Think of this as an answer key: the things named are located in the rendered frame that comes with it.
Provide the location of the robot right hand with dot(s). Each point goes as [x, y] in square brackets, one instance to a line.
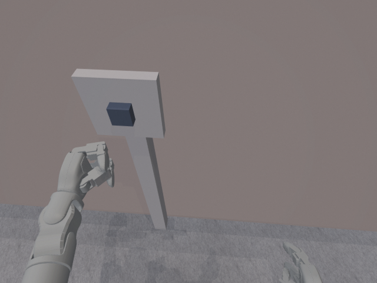
[307, 273]

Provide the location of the button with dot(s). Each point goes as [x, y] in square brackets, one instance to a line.
[121, 114]

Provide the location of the robot left hand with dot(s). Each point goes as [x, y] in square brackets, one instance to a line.
[79, 176]

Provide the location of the panel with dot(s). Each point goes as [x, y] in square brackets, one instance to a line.
[142, 89]

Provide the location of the robot left forearm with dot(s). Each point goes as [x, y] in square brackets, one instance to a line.
[54, 249]

